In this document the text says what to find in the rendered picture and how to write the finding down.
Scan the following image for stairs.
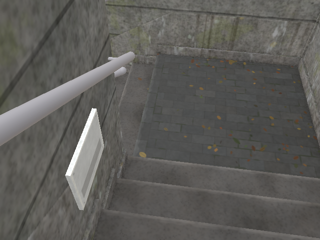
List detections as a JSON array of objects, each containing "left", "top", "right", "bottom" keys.
[
  {"left": 93, "top": 155, "right": 320, "bottom": 240},
  {"left": 115, "top": 63, "right": 154, "bottom": 157}
]

